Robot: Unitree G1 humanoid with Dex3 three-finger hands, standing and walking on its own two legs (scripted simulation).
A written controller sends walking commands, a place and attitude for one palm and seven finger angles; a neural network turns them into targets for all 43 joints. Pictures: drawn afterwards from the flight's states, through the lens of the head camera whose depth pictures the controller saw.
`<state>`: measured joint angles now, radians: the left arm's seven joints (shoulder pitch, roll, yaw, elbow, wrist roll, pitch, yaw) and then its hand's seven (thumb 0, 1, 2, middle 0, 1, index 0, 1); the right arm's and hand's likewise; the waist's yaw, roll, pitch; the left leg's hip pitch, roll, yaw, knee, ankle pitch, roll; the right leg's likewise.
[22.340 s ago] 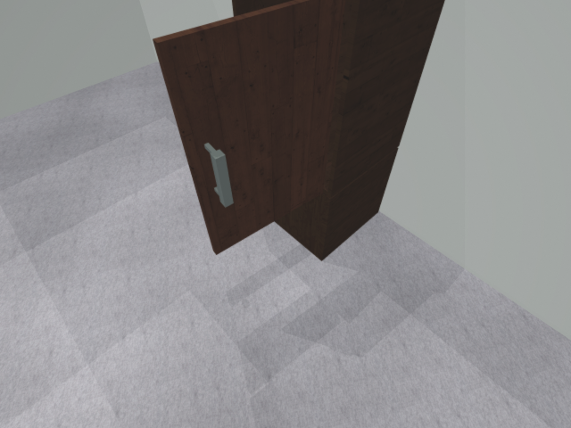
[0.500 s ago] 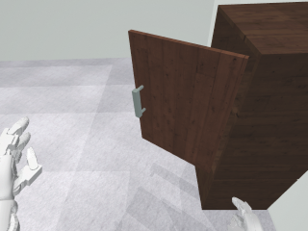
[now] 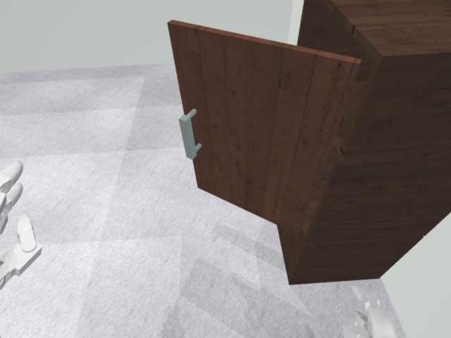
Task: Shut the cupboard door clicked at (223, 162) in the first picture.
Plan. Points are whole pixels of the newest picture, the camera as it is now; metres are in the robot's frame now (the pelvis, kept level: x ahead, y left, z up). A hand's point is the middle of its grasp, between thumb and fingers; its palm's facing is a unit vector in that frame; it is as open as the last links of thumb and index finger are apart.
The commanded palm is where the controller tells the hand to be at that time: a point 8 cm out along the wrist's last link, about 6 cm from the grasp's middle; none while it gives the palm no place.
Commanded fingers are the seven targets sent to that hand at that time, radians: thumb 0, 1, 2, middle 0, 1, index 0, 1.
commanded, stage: step back with the hand held close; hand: left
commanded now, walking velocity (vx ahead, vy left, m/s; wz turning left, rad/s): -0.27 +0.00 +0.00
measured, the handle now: (192, 134) +0.64 +0.14 -0.04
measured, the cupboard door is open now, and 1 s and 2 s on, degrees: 56 56 56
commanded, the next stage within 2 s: stop stepping back and stand still in 1.04 s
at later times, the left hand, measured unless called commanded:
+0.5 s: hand out of the picture +0.11 +0.28 +0.16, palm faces +0.50 -0.74 -0.46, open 7.4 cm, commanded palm +0.04 +0.31 +0.18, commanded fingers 0.00 0.90 0.90 -0.20 -0.30 -0.20 -0.30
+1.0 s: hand out of the picture +0.02 +0.30 +0.18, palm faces +0.53 -0.74 -0.42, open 7.4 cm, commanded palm -0.03 +0.31 +0.18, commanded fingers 0.00 0.90 0.90 -0.20 -0.30 -0.20 -0.30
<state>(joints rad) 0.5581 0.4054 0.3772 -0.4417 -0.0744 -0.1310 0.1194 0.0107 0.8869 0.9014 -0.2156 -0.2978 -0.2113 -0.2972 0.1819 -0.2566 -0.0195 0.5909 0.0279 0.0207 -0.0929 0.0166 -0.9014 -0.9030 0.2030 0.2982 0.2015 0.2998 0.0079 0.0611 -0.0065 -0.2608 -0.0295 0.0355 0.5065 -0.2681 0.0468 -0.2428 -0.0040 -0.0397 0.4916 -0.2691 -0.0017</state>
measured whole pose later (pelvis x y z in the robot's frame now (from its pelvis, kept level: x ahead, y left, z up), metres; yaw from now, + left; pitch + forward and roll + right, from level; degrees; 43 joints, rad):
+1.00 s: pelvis -0.17 +0.01 -0.01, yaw +2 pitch +6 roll -5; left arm 0.54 0.44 0.50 -0.55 -0.06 -0.25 0.16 0.01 0.89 0.90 -0.21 -0.30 -0.21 -0.30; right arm 0.19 -0.16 0.00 0.65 -0.01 -0.12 -0.06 0.02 -0.90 -0.90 0.21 0.30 0.20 0.30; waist 0.03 0.00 -0.08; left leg -0.58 0.08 0.06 0.49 -0.02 0.05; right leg -0.18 0.08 -0.01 0.73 -0.49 0.02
